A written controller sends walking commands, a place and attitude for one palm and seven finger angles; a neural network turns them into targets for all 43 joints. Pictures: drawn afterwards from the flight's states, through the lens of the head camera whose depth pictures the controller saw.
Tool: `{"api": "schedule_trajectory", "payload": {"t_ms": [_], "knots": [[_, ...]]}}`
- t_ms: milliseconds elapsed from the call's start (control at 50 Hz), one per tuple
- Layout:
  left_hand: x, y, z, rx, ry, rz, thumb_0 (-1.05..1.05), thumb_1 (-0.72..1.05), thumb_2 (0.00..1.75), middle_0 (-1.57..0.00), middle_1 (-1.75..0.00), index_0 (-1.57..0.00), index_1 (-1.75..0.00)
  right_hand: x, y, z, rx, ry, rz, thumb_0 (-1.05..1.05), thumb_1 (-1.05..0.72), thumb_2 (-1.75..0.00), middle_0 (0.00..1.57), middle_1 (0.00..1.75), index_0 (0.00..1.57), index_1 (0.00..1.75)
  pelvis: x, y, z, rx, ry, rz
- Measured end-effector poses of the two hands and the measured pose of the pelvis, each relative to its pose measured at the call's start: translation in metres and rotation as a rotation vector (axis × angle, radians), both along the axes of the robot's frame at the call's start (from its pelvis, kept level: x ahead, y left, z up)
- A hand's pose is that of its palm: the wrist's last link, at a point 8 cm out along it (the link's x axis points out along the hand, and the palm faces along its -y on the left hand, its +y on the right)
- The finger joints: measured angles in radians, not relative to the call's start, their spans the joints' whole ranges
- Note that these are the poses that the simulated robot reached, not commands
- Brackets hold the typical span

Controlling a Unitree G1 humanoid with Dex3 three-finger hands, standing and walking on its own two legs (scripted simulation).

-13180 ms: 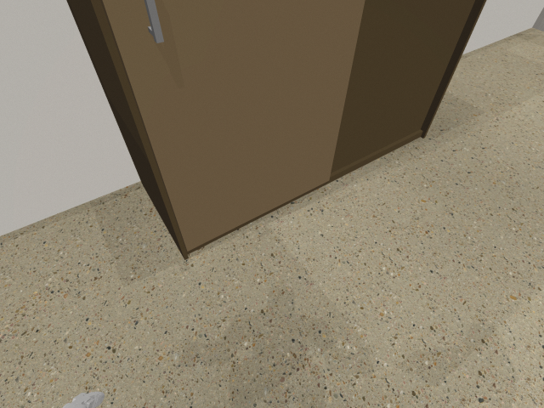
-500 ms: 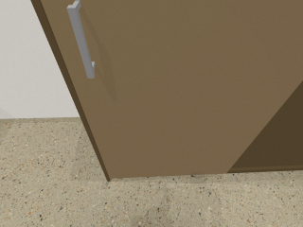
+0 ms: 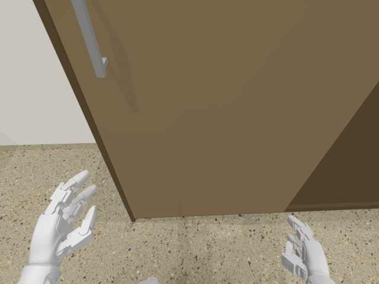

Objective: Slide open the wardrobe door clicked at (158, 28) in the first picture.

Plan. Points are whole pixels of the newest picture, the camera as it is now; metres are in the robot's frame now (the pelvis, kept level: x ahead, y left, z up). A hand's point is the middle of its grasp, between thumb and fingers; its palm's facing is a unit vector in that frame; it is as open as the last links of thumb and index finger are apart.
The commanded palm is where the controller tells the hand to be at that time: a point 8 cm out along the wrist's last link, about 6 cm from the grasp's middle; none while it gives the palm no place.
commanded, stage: raise the hand with hooked fingers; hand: left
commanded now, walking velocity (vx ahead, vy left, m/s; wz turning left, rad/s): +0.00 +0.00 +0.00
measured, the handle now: (91, 29) +0.52 +0.22 +0.29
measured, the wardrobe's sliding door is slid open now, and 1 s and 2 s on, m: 0.00 0.00 0.00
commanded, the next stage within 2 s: move the hooked fingers beside the handle in 1.78 s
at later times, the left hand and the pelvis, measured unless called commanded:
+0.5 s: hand (44, 194) +0.23 +0.25 +0.14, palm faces +0.12 -0.99 -0.07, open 11.0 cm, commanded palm +0.19 +0.30 +0.15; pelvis +0.02 +0.00 +0.02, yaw +1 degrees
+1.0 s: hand out of the picture +0.25 +0.29 +0.24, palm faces +0.17 -0.98 -0.08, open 13.7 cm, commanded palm +0.22 +0.33 +0.26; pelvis +0.01 +0.02 +0.04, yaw +2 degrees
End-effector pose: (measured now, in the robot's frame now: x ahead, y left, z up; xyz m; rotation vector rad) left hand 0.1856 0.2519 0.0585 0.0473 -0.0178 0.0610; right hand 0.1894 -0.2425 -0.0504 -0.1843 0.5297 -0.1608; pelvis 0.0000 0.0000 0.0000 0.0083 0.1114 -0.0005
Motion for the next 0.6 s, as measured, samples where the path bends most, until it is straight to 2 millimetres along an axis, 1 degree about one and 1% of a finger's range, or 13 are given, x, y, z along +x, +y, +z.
{"api": "schedule_trajectory", "payload": {"t_ms": [40, 80, 120, 160, 200, 260, 340, 400, 500, 600], "knots": [[-0.017, 0.006, -0.014, -0.031, 0.083, 0.026, 0.0, 0.67, 0.8, -0.22, -0.45, -0.22, -0.44, 0.011, -0.003, 0.006, -0.017, -0.039, 0.008, 0.01, -0.9, -0.9, 0.2, 0.29, 0.2, 0.3, 0.001, -0.003, -0.004, -0.001, 0.002, 0.003], [-0.035, 0.014, -0.019, -0.041, 0.131, 0.094, 0.0, 0.63, 0.78, -0.23, -0.47, -0.23, -0.47, 0.019, -0.005, 0.011, -0.038, -0.059, 0.018, 0.01, -0.9, -0.9, 0.2, 0.29, 0.2, 0.3, 0.003, -0.005, -0.005, -0.007, 0.0, 0.011], [-0.048, 0.022, -0.014, -0.025, 0.119, 0.163, 0.01, 0.58, 0.76, -0.23, -0.5, -0.23, -0.5, 0.023, -0.005, 0.012, -0.059, -0.061, 0.037, 0.01, -0.9, -0.9, 0.2, 0.29, 0.2, 0.3, 0.005, -0.007, -0.005, -0.016, -0.006, 0.023], [-0.051, 0.026, -0.001, 0.001, 0.059, 0.197, 0.01, 0.53, 0.74, -0.23, -0.53, -0.23, -0.53, 0.024, -0.003, 0.009, -0.076, -0.045, 0.064, 0.01, -0.9, -0.9, 0.2, 0.29, 0.2, 0.3, 0.006, -0.009, -0.004, -0.025, -0.013, 0.038], [-0.046, 0.028, 0.013, 0.021, -0.011, 0.183, 0.01, 0.49, 0.72, -0.23, -0.56, -0.23, -0.56, 0.021, 0.001, 0.004, -0.08, -0.017, 0.084, 0.01, -0.9, -0.9, 0.2, 0.29, 0.2, 0.3, 0.007, -0.01, -0.003, -0.033, -0.021, 0.05], [-0.027, 0.027, 0.031, 0.037, -0.056, 0.104, 0.01, 0.42, 0.69, -0.24, -0.61, -0.23, -0.6, 0.012, 0.006, -0.005, -0.061, 0.027, 0.087, 0.01, -0.9, -0.9, 0.2, 0.29, 0.2, 0.3, 0.007, -0.011, 0.001, -0.038, -0.031, 0.054], [0.001, 0.033, 0.046, 0.033, -0.001, 0.023, 0.01, 0.32, 0.65, -0.24, -0.67, -0.24, -0.67, -0.004, 0.013, -0.009, -0.015, 0.064, 0.051, 0.01, -0.9, -0.9, 0.2, 0.29, 0.2, 0.3, 0.011, -0.009, 0.01, -0.03, -0.042, 0.039], [0.014, 0.042, 0.058, 0.021, 0.026, 0.03, 0.01, 0.25, 0.62, -0.25, -0.71, -0.25, -0.71, -0.014, 0.015, -0.007, 0.012, 0.071, 0.019, 0.01, -0.9, -0.9, 0.21, 0.3, 0.2, 0.3, 0.015, -0.006, 0.016, -0.023, -0.047, 0.023], [0.021, 0.052, 0.083, 0.023, -0.021, 0.062, 0.0, 0.14, 0.57, -0.26, -0.79, -0.26, -0.78, -0.023, 0.014, -0.001, 0.013, 0.07, 0.004, 0.01, -0.9, -0.9, 0.21, 0.3, 0.2, 0.3, 0.02, 0.001, 0.024, -0.017, -0.058, 0.011], [0.021, 0.058, 0.098, 0.019, -0.046, 0.059, 0.0, 0.02, 0.52, -0.27, -0.86, -0.27, -0.86, -0.018, 0.014, 0.008, -0.014, 0.053, 0.013, 0.02, -0.9, -0.9, 0.2, 0.3, 0.2, 0.3, 0.021, 0.009, 0.028, -0.018, -0.077, 0.012]]}}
